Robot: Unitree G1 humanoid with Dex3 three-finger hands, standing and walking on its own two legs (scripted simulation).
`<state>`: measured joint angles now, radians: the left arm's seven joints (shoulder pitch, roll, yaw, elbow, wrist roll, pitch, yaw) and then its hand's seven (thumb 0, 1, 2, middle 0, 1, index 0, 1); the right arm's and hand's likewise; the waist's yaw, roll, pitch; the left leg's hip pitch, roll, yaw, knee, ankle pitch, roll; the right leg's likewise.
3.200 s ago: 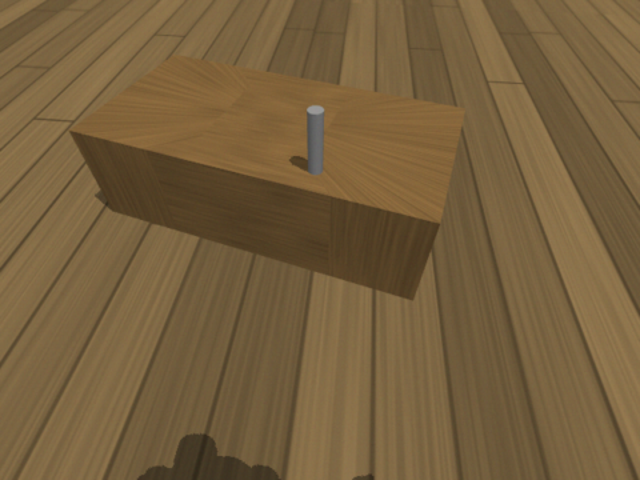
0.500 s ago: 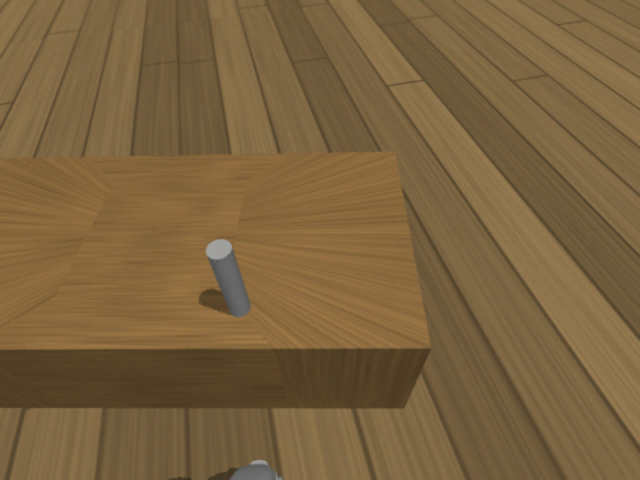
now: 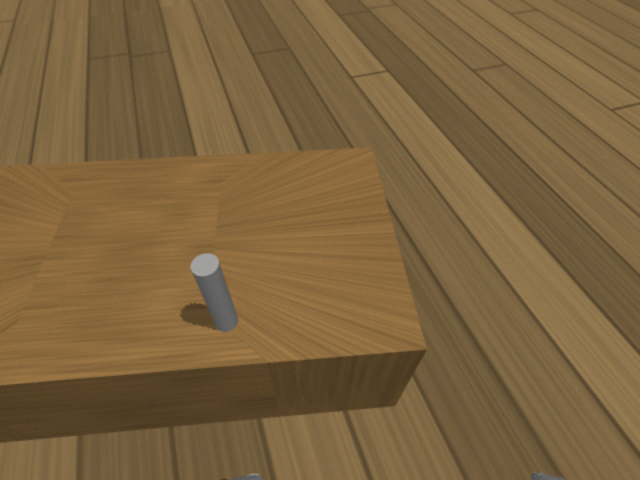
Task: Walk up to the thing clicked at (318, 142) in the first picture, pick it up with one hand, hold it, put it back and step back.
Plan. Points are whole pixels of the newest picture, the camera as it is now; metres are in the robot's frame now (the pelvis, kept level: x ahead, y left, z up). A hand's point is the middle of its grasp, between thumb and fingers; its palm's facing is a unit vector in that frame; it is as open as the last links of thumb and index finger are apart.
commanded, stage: walk up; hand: left
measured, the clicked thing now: (216, 296) +0.49 +0.21 -0.22
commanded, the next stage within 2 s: stand in 1.50 s
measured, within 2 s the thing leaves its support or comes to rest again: neither
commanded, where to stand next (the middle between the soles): +0.09 -0.02 m, yaw +3 degrees
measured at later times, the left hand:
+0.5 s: hand out of the picture +0.12 +0.22 -0.13, palm faces -0.04 -0.95 -0.31, open 7.4 cm
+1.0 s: hand out of the picture +0.12 +0.24 -0.13, palm faces -0.02 -0.95 -0.32, open 7.4 cm
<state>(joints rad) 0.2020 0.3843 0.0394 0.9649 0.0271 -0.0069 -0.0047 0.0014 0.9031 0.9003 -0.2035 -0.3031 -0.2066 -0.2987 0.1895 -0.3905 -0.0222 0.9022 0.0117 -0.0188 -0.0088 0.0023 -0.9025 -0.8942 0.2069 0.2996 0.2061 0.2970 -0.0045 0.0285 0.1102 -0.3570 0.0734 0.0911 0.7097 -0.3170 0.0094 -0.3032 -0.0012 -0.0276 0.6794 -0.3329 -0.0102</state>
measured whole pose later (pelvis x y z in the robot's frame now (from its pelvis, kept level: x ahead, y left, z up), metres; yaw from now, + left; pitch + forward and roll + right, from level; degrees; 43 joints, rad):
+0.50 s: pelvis +0.02 -0.02 +0.02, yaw +0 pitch -2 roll +0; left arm 0.08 0.33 0.02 1.08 0.01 0.01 -0.03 0.00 0.90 0.90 -0.20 -0.30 -0.21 -0.30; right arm 0.15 -0.38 0.00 1.10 -0.01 -0.04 0.00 0.00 -0.90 -0.89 0.20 0.30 0.20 0.30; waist -0.02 -0.01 0.05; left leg -0.20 0.07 0.09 0.41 -0.18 -0.03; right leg -0.17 0.02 -0.03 0.43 -0.23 -0.03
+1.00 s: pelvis +0.03 -0.01 +0.03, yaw -1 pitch -1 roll +0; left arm 0.08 0.34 0.03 1.14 0.01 0.01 -0.02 0.00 0.90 0.90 -0.20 -0.30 -0.21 -0.30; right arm 0.09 -0.35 0.00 1.13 -0.01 -0.04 -0.01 0.00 -0.90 -0.89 0.21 0.30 0.20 0.30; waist 0.00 0.00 0.05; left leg -0.15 0.06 0.10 0.34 -0.16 -0.02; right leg -0.11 0.01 -0.02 0.33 -0.20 -0.01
